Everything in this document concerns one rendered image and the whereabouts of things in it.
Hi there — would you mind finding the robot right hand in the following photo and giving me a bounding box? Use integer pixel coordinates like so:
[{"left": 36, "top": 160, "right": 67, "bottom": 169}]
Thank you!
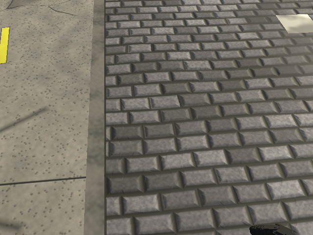
[{"left": 249, "top": 223, "right": 296, "bottom": 235}]

